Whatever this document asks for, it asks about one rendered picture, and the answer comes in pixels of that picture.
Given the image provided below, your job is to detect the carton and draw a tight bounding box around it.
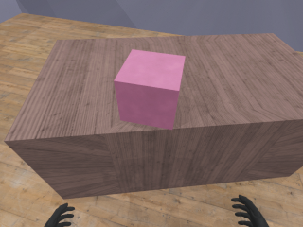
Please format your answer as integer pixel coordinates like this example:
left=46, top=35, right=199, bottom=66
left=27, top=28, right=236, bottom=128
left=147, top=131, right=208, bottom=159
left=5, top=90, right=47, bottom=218
left=114, top=49, right=186, bottom=130

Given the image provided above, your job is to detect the robot right hand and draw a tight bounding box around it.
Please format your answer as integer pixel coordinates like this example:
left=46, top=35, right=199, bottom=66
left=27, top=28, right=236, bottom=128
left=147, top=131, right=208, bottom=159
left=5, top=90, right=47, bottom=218
left=231, top=195, right=269, bottom=227

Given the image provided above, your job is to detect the pedestal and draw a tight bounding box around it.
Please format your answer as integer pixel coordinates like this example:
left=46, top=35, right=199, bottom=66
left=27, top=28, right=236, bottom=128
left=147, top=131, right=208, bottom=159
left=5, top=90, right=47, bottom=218
left=4, top=33, right=303, bottom=200

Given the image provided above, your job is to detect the robot left hand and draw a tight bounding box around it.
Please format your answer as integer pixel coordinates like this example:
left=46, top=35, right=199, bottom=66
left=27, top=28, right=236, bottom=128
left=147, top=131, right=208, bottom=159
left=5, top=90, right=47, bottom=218
left=44, top=203, right=75, bottom=227

